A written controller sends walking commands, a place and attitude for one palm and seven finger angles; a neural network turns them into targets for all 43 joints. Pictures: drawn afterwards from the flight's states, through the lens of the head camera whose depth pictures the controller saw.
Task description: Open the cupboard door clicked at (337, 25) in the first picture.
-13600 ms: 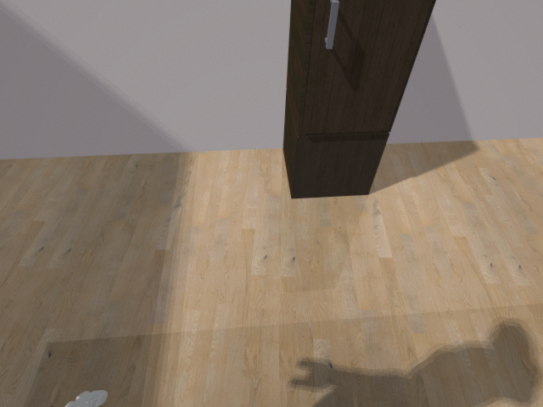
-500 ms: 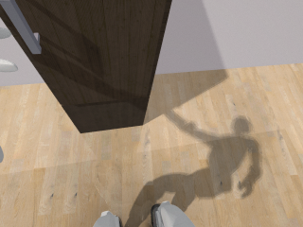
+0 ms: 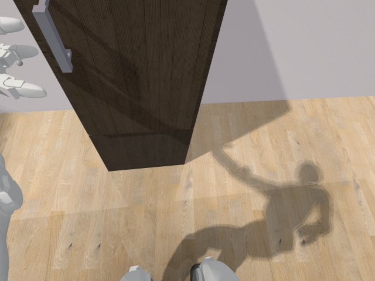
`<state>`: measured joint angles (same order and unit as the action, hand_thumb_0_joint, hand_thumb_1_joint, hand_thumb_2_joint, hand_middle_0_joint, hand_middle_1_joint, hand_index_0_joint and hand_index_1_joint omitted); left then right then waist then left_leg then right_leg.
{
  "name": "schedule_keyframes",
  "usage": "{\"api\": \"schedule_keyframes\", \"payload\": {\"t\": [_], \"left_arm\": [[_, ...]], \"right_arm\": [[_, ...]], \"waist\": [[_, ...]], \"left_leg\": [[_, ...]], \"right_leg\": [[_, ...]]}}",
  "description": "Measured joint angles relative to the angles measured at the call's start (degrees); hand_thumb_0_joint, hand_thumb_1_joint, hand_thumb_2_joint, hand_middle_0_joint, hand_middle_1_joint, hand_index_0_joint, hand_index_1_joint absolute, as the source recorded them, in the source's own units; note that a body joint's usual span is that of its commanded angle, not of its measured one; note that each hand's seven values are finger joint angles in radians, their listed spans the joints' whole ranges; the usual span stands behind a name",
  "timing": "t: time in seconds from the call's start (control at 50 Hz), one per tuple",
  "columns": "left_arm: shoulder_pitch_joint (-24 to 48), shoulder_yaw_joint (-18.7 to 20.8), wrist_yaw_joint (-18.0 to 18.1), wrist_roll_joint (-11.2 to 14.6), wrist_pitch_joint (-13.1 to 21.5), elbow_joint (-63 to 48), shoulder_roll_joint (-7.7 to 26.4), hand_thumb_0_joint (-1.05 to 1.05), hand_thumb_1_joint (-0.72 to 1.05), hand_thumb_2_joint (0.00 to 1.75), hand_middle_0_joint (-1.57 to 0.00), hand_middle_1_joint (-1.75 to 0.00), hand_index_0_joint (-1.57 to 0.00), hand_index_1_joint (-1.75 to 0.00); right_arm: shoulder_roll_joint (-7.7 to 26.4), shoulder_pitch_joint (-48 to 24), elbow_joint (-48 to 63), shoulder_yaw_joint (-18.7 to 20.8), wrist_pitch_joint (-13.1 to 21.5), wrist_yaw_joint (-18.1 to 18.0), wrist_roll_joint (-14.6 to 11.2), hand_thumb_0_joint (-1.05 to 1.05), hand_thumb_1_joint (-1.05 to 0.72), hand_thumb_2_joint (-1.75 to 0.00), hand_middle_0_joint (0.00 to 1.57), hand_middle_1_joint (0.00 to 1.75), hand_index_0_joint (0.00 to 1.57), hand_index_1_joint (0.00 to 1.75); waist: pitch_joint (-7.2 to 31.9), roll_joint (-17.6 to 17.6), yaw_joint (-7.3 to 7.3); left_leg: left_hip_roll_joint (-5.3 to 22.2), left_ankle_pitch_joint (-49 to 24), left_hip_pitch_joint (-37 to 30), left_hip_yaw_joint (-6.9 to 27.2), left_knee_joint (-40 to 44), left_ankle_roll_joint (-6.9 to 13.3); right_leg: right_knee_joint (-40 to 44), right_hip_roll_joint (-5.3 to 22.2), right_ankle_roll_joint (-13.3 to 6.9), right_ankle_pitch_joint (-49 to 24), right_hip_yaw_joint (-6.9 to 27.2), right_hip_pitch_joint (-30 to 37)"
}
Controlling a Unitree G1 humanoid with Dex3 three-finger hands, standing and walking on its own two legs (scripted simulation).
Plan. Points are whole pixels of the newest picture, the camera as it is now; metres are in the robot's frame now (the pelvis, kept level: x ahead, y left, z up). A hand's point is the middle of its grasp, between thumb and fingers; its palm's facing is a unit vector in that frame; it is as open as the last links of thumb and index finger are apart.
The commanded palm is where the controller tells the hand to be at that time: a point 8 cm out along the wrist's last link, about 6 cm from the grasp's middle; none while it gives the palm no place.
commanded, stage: move the hooked fingers beside the handle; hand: left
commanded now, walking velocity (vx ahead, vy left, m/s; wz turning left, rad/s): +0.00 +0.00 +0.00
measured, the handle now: (56, 36) +0.58 +0.21 +0.13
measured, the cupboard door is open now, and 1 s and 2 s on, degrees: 0 0 0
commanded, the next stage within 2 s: slide the fingers in behind the handle in 0.08 s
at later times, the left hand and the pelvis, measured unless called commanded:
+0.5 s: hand (33, 60) +0.52 +0.25 +0.12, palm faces +0.01 -1.00 +0.01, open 14.0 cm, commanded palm +0.50 +0.29 +0.12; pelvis -0.01 +0.00 +0.00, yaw -1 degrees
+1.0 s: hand (50, 63) +0.52 +0.22 +0.12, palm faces +0.02 -1.00 +0.01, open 14.0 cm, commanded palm +0.50 +0.26 +0.12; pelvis +0.00 +0.00 +0.00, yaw +0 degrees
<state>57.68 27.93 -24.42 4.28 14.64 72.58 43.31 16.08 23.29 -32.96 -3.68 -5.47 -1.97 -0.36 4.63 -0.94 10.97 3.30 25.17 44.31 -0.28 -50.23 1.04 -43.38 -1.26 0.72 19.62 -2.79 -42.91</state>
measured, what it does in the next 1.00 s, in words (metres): stands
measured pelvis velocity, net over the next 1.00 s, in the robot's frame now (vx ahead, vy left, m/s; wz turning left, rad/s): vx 0.00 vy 0.00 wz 0.00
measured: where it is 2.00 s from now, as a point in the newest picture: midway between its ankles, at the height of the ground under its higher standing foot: outside the picture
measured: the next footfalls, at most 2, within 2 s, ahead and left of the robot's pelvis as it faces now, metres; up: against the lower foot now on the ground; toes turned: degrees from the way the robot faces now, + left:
none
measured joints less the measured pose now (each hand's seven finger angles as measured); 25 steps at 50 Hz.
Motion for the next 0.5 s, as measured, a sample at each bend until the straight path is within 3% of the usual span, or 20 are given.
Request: {"api": "schedule_keyframes", "payload": {"t": [0.32, 0.5], "left_arm": [[4.7, -0.5, -0.7, -0.4, -0.4, 3.5, 3.3, -0.02, -0.50, 0.30, -0.30, -1.20, -0.30, -1.20], [2.8, 0.2, 0.9, -0.4, -0.5, 0.7, 1.0, -0.02, -0.50, 0.30, -0.30, -1.20, -0.30, -1.20]], "right_arm": [[0.8, 2.6, -1.8, -0.6, 0.9, -0.8, 0.1, 0.00, -0.90, -0.89, 0.20, 0.30, 0.20, 0.30], [0.5, 4.5, -2.1, 0.0, 0.8, -0.1, 0.6, 0.00, -0.90, -0.89, 0.20, 0.30, 0.20, 0.30]], "waist": [[-1.2, 0.2, 1.74], [-0.7, -0.1, 1.90]], "left_leg": [[0.2, -0.8, 3.0, 0.4, -1.1, -0.1], [0.3, -0.8, 2.6, -0.2, -0.5, 0.0]], "right_leg": [[-0.9, -0.2, -0.2, -0.9, -0.3, -2.8], [-0.2, -0.3, -0.1, -1.1, 0.2, -2.6]]}}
